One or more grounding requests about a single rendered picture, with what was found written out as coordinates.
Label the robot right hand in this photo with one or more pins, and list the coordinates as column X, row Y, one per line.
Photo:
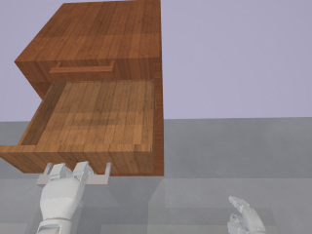
column 249, row 222

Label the robot left hand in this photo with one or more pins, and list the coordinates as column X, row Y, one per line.
column 61, row 196

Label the handle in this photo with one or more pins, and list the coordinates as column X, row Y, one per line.
column 91, row 181
column 82, row 72

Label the cabinet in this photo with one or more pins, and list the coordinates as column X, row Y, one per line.
column 125, row 34

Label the drawer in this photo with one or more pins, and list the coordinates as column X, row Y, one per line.
column 100, row 122

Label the left robot forearm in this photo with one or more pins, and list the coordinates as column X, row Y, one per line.
column 55, row 225

